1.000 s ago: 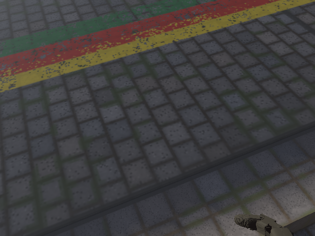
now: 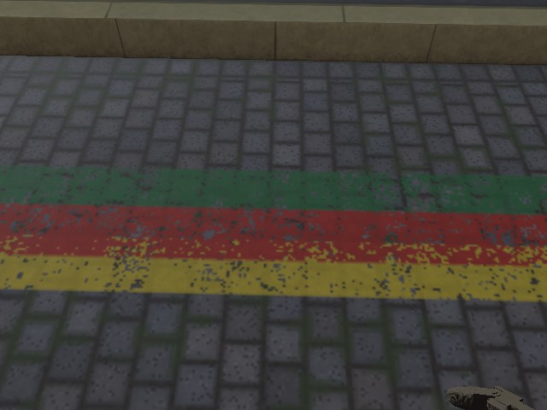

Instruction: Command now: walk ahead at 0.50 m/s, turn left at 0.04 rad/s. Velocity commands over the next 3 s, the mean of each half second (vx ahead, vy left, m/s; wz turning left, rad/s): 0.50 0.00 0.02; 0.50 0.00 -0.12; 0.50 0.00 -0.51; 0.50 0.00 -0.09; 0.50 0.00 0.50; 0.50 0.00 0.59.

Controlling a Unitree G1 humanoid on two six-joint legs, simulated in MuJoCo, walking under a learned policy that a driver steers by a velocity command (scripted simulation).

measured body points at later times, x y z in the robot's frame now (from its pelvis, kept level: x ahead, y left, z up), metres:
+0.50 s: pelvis +0.28 -0.04 +0.00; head +0.31 -0.06 +0.45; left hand +0.48 +0.19 -0.09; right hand +0.28 -0.30 -0.14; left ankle +0.10 +0.07 -0.67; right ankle +0.38 -0.12 -0.72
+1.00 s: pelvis +0.55 -0.03 +0.00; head +0.57 -0.03 +0.45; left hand +0.50 +0.22 -0.14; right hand +0.76 -0.26 -0.08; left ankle +0.67 +0.06 -0.73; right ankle +0.38 -0.12 -0.72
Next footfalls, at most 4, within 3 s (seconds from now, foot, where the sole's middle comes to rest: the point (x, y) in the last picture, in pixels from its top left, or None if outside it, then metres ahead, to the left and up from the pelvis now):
0.44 right None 0.42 -0.13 -0.76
1.00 left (279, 318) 0.71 0.06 -0.76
1.52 right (383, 259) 0.91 -0.23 -0.76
2.10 left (376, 172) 1.25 -0.23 -0.76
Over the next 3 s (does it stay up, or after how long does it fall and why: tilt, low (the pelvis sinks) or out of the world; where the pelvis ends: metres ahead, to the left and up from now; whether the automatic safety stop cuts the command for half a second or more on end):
stays up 1.55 -0.34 0.02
